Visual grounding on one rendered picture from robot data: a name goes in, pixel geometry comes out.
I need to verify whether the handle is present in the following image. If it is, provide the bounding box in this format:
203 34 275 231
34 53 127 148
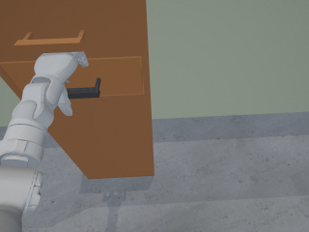
14 38 84 54
67 77 101 100

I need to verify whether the left robot hand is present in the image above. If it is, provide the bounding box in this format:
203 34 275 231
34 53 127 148
34 50 89 116

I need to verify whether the left robot forearm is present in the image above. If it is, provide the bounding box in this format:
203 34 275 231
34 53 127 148
0 73 64 168

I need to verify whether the drawer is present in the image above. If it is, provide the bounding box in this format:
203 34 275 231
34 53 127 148
0 56 143 96

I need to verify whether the robot left upper arm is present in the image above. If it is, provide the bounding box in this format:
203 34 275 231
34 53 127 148
0 165 43 232

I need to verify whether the cabinet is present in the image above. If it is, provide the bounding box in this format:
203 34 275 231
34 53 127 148
0 0 155 180

